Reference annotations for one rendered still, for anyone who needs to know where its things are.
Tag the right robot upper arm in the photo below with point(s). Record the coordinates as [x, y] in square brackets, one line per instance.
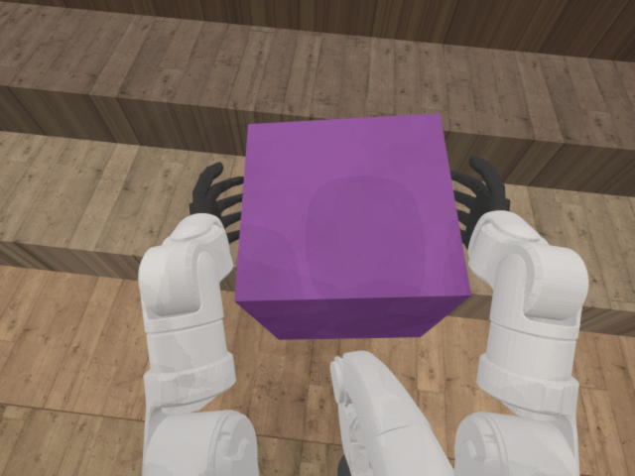
[489, 444]

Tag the right robot thigh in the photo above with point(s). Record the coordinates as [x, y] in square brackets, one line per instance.
[399, 440]

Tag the right robot forearm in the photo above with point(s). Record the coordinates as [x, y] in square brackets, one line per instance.
[538, 293]

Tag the carton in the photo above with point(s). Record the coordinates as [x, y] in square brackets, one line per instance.
[349, 228]

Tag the left robot forearm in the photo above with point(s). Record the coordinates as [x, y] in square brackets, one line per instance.
[182, 312]

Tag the right robot hand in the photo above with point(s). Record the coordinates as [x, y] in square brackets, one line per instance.
[488, 198]

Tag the right robot shin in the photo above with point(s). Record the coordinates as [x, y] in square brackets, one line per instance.
[352, 442]

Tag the left robot upper arm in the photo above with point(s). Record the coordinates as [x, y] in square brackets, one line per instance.
[219, 443]

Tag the left robot hand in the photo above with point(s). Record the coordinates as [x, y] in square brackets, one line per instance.
[204, 197]

